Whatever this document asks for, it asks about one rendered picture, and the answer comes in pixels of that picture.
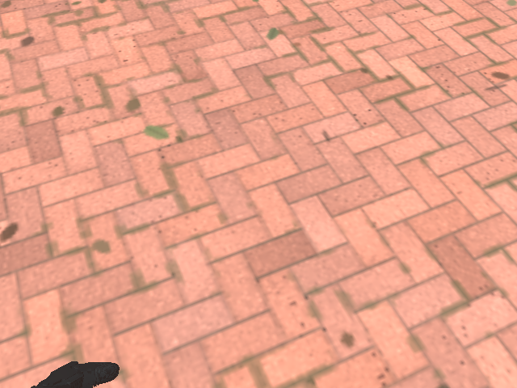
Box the left robot hand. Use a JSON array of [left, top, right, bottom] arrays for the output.
[[31, 361, 120, 388]]

